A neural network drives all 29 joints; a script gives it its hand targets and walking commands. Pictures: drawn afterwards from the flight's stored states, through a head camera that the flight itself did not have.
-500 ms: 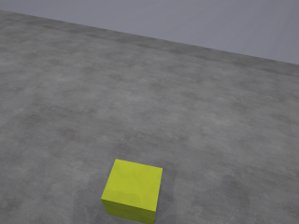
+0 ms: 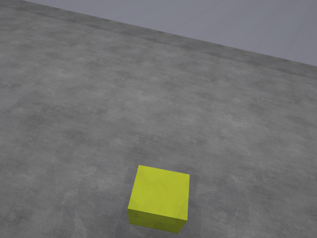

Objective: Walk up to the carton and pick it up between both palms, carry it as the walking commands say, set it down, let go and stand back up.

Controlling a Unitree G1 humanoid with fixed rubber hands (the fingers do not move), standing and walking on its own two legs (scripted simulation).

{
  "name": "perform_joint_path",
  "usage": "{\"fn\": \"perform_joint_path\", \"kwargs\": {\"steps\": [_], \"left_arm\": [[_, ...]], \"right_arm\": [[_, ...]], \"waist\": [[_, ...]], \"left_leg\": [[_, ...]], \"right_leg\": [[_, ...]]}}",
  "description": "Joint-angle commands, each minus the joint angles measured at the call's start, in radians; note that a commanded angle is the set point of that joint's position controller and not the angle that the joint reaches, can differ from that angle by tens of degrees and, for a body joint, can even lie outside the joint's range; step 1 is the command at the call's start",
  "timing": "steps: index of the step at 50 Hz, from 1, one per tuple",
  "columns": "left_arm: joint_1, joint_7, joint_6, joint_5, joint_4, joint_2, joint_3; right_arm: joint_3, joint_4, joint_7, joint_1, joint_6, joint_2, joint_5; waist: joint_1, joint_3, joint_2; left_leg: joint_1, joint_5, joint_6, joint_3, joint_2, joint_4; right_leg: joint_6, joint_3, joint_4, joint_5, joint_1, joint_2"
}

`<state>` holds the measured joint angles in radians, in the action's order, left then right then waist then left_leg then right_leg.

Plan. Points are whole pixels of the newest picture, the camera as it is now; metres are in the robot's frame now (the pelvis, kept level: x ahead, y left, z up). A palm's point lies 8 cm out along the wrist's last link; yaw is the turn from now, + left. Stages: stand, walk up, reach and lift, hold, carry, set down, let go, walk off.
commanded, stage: walk up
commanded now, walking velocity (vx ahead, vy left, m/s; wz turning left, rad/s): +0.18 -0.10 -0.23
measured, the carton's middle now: (158, 199) +0.45 -0.03 -0.63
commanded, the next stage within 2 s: none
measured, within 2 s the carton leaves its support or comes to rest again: neither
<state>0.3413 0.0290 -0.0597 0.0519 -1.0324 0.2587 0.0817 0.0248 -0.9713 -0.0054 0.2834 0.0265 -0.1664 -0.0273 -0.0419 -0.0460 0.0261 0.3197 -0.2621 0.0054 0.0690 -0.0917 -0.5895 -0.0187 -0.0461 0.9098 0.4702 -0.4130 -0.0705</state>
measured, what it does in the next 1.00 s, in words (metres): steps to the right: right foot, then left foot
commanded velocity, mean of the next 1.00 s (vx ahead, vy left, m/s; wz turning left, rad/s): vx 0.03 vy -0.08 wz -0.02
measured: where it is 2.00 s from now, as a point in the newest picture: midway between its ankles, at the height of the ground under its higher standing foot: outside the picture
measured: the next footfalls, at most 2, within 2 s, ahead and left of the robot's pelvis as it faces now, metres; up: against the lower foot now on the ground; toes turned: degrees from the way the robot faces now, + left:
right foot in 0.56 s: +0.13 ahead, -0.18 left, +0.00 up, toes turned -8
left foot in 0.92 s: +0.09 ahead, +0.05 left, +0.00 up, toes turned +0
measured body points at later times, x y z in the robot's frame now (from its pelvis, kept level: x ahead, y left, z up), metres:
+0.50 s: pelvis +0.06 -0.03 +0.01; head +0.10 +0.00 +0.46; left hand +0.13 +0.20 -0.16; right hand -0.04 -0.25 -0.12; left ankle +0.04 +0.12 -0.73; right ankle +0.09 -0.18 -0.70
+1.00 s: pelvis +0.07 -0.08 +0.01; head +0.06 -0.07 +0.46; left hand +0.11 +0.14 -0.15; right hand +0.05 -0.30 -0.15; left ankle +0.05 +0.05 -0.73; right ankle +0.09 -0.18 -0.73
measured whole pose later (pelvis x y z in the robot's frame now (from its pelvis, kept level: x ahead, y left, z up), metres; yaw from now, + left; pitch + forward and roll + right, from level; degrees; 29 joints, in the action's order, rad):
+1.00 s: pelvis +0.07 -0.08 +0.01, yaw -3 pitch -2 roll +0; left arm 0.24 0.03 0.01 0.01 -1.09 0.15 0.02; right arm 0.03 -1.09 0.03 0.32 0.01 -0.15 -0.01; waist 0.00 -0.01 0.02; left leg 0.13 -0.26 0.01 0.03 -0.02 -0.42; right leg 0.03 0.09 0.42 0.19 -0.21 -0.01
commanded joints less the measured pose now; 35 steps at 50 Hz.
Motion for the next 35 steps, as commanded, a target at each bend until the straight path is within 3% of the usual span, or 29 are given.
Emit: {"fn": "perform_joint_path", "kwargs": {"steps": [1, 3, 4, 6, 7, 8, 9, 10, 11, 12, 13, 14, 15, 17, 19, 20, 21, 22, 23, 24, 25, 26, 27, 28, 30, 31, 33, 34, 35], "left_arm": [[0.014, -0.044, 0.011, -0.001, 0.020, 0.023, 0.008], [0.011, -0.049, 0.009, -0.002, 0.024, -0.003, -0.001], [0.002, -0.052, 0.003, 0.005, 0.029, -0.004, 0.009], [-0.028, -0.056, 0.005, -0.002, 0.024, -0.008, 0.007], [-0.041, -0.049, -0.001, -0.010, 0.018, -0.017, 0.003], [-0.067, -0.062, -0.011, -0.014, 0.035, -0.009, 0.013], [-0.052, -0.060, -0.016, -0.016, 0.028, -0.012, 0.010], [-0.061, -0.065, -0.011, -0.014, 0.038, -0.025, 0.005], [-0.078, -0.059, -0.014, -0.012, 0.037, -0.005, 0.010], [-0.059, -0.061, -0.014, -0.014, 0.027, -0.025, 0.001], [-0.066, -0.055, -0.016, -0.017, 0.026, -0.016, 0.009], [-0.050, -0.052, -0.014, -0.020, 0.024, -0.019, 0.007], [-0.080, -0.051, -0.014, -0.024, 0.035, -0.030, 0.002], [-0.171, -0.047, -0.006, -0.031, 0.065, -0.043, -0.012], [-0.206, -0.052, 0.004, -0.035, 0.077, -0.046, -0.017], [-0.205, -0.053, 0.010, -0.036, 0.087, -0.032, -0.014], [-0.197, -0.046, 0.014, -0.047, 0.088, -0.038, -0.024], [-0.162, -0.046, 0.020, -0.055, 0.075, -0.035, -0.022], [-0.115, -0.034, 0.032, -0.053, 0.061, -0.035, -0.019], [-0.043, -0.034, 0.030, -0.057, 0.044, -0.012, -0.010], [0.003, -0.026, 0.050, -0.051, 0.017, 0.035, 0.009], [0.039, -0.013, 0.083, -0.034, 0.021, 0.100, 0.014], [0.019, -0.015, 0.085, -0.034, 0.008, 0.107, 0.008], [-0.044, -0.007, 0.083, -0.036, 0.007, 0.060, -0.007], [-0.126, 0.000, 0.081, -0.038, 0.022, 0.010, -0.018], [-0.150, 0.006, 0.083, -0.035, 0.026, -0.010, -0.032], [-0.140, 0.004, 0.088, -0.037, 0.034, -0.029, -0.039], [-0.108, 0.009, 0.092, -0.041, 0.017, -0.036, -0.050], [-0.101, 0.014, 0.095, -0.040, 0.022, -0.039, -0.051]], "right_arm": [[0.061, 0.024, 0.035, 0.109, -0.060, -0.202, 0.012], [0.048, 0.007, 0.035, 0.090, -0.065, -0.156, 0.004], [0.060, 0.004, 0.044, 0.092, -0.059, -0.158, 0.003], [0.060, 0.004, 0.051, 0.091, -0.069, -0.156, 0.003], [0.044, -0.016, 0.058, 0.143, -0.068, -0.123, 0.001], [0.057, -0.047, 0.078, 0.236, -0.060, -0.147, 0.004], [0.056, -0.065, 0.079, 0.245, -0.063, -0.154, 0.011], [0.048, -0.083, 0.070, 0.289, -0.071, -0.127, 0.004], [0.054, -0.073, 0.071, 0.259, -0.073, -0.134, 0.005], [0.050, -0.077, 0.073, 0.254, -0.075, -0.131, 0.005], [0.042, -0.075, 0.071, 0.247, -0.079, -0.116, 0.004], [0.041, -0.053, 0.068, 0.215, -0.080, -0.119, 0.009], [0.057, -0.066, 0.071, 0.254, -0.082, -0.145, 0.008], [0.048, -0.066, 0.064, 0.249, -0.074, -0.124, -0.006], [0.050, -0.076, 0.068, 0.258, -0.060, -0.118, -0.007], [0.056, -0.077, 0.065, 0.254, -0.054, -0.139, -0.009], [0.061, -0.063, 0.061, 0.249, -0.050, -0.137, -0.011], [0.059, -0.077, 0.054, 0.225, -0.049, -0.141, -0.014], [0.062, -0.063, 0.051, 0.193, -0.039, -0.140, -0.009], [0.063, -0.050, 0.043, 0.172, -0.034, -0.155, -0.002], [0.046, -0.046, 0.038, 0.209, -0.034, -0.096, -0.005], [0.014, -0.042, 0.044, 0.268, -0.031, -0.009, 0.010], [0.007, -0.046, 0.047, 0.255, -0.016, -0.019, 0.016], [0.015, -0.063, 0.041, 0.252, -0.003, -0.030, 0.022], [0.047, -0.067, 0.033, 0.284, 0.012, -0.045, 0.021], [0.040, -0.088, 0.030, 0.272, 0.013, -0.048, 0.020], [0.031, -0.117, 0.034, 0.233, 0.016, -0.043, 0.021], [0.032, -0.126, 0.033, 0.251, 0.014, -0.039, 0.016], [0.031, -0.115, 0.032, 0.221, 0.015, -0.033, 0.017]], "waist": [[0.057, 0.040, -0.229], [0.038, -0.087, -0.264], [0.039, -0.101, -0.214], [0.032, -0.095, -0.200], [0.043, -0.138, -0.190], [0.050, -0.151, -0.141], [0.046, -0.109, -0.144], [0.059, -0.053, -0.160], [0.058, -0.060, -0.171], [0.049, -0.067, -0.208], [0.049, -0.063, -0.214], [0.050, -0.044, -0.256], [0.055, -0.012, -0.282], [0.085, -0.033, -0.320], [0.099, -0.029, -0.366], [0.092, 0.003, -0.340], [0.101, 0.022, -0.327], [0.088, 0.028, -0.390], [0.071, 0.048, -0.331], [0.035, 0.060, -0.305], [0.012, 0.113, -0.106], [0.007, 0.189, 0.211], [0.017, 0.185, 0.230], [0.039, 0.123, 0.188], [0.079, 0.043, 0.144], [0.081, 0.010, 0.207], [0.070, 0.033, 0.224], [0.067, 0.042, 0.190], [0.063, 0.051, 0.109]], "left_leg": [[-0.149, -0.344, 0.031, -0.300, -0.247, 0.424], [-0.056, -0.385, 0.039, -0.250, -0.220, 0.465], [-0.058, -0.363, 0.012, -0.274, -0.236, 0.476], [-0.070, -0.207, 0.013, -0.213, -0.223, 0.461], [-0.093, 0.018, 0.035, -0.173, -0.206, 0.420], [-0.127, 0.225, 0.073, -0.220, -0.229, 0.365], [-0.172, 0.326, 0.070, -0.187, -0.238, 0.330], [-0.167, 0.253, 0.050, -0.174, -0.224, 0.332], [-0.146, 0.277, -0.016, -0.150, -0.241, 0.330], [-0.167, 0.289, 0.004, -0.132, -0.222, 0.329], [-0.149, 0.368, 0.010, -0.124, -0.225, 0.320], [-0.172, 0.664, -0.032, -0.112, -0.244, 0.250], [-0.219, 0.713, -0.041, -0.112, -0.267, 0.239], [-0.233, 0.797, -0.089, -0.089, -0.234, 0.210], [-0.251, 0.775, -0.098, -0.047, -0.215, 0.186], [-0.263, 0.775, -0.116, -0.069, -0.231, 0.164], [-0.262, 0.739, -0.114, -0.050, -0.217, 0.159], [-0.210, 0.680, -0.110, -0.039, -0.212, 0.158], [-0.179, 0.591, -0.113, -0.047, -0.199, 0.130], [-0.100, 0.435, -0.100, -0.073, -0.191, 0.106], [0.010, 0.096, -0.052, -0.026, -0.111, 0.001], [0.111, -0.271, 0.006, 0.023, 0.018, -0.183], [0.044, -0.336, 0.013, -0.062, 0.012, -0.245], [0.023, -0.301, 0.017, -0.097, 0.001, -0.248], [0.018, -0.186, 0.021, -0.105, 0.006, -0.257], [-0.022, -0.153, 0.027, -0.105, -0.002, -0.254], [-0.026, -0.120, 0.017, -0.098, 0.035, -0.198], [-0.031, -0.116, 0.021, -0.079, 0.040, -0.200], [-0.022, -0.127, 0.027, -0.076, 0.037, -0.174]], "right_leg": [[0.004, -0.038, 0.258, -0.113, -0.140, 0.002], [0.000, 0.004, 0.232, -0.198, -0.171, 0.012], [-0.004, 0.015, 0.237, -0.218, -0.179, 0.031], [-0.024, 0.035, 0.216, -0.315, -0.183, 0.040], [-0.029, 0.057, 0.205, -0.303, -0.188, 0.048], [-0.042, 0.044, 0.206, -0.282, -0.215, 0.055], [-0.031, 0.041, 0.206, -0.266, -0.203, 0.051], [-0.045, 0.050, 0.205, -0.323, -0.203, 0.046], [-0.048, 0.055, 0.222, -0.272, -0.181, 0.043], [-0.053, 0.053, 0.221, -0.284, -0.184, 0.049], [-0.052, 0.048, 0.221, -0.286, -0.167, 0.049], [-0.056, 0.039, 0.186, -0.224, -0.160, 0.052], [-0.055, 0.052, 0.153, -0.227, -0.165, 0.033], [-0.050, 0.075, -0.021, -0.163, -0.138, 0.040], [-0.050, 0.096, -0.110, -0.142, -0.115, 0.038], [-0.040, 0.088, -0.179, -0.145, -0.065, 0.026], [-0.034, 0.117, -0.240, -0.117, -0.027, 0.052], [-0.025, 0.112, -0.316, -0.140, 0.056, 0.044], [-0.015, 0.143, -0.408, -0.167, 0.129, 0.066], [-0.007, 0.152, -0.521, -0.282, 0.255, 0.065], [0.002, 0.083, -0.536, -0.449, 0.419, -0.022], [0.049, -0.189, -0.587, -0.715, 0.471, -0.288], [0.101, -0.249, -0.643, -0.684, 0.357, -0.322], [0.129, -0.178, -0.670, -0.595, 0.296, -0.286], [0.100, -0.073, -0.697, -0.380, 0.209, -0.196], [0.112, -0.046, -0.710, -0.294, 0.149, -0.156], [0.109, -0.004, -0.670, -0.430, 0.214, -0.124], [0.123, 0.002, -0.663, -0.496, 0.227, -0.136], [0.140, -0.012, -0.646, -0.560, 0.246, -0.161]]}}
